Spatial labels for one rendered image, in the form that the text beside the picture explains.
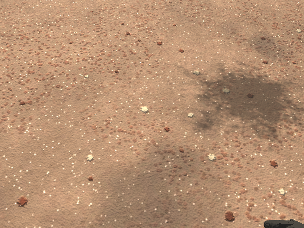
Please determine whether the robot right hand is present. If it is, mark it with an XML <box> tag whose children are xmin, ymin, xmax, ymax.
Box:
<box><xmin>263</xmin><ymin>218</ymin><xmax>304</xmax><ymax>228</ymax></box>

